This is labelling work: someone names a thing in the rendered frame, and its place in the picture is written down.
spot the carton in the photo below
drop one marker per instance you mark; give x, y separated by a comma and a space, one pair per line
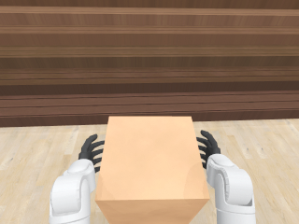
151, 171

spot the left robot hand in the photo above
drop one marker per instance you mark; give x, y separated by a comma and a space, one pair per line
87, 152

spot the right robot hand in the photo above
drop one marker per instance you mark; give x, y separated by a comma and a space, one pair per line
211, 146

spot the robot left forearm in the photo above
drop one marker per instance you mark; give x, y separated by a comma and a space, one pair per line
70, 194

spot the robot right forearm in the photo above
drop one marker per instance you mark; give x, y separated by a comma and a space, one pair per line
234, 197

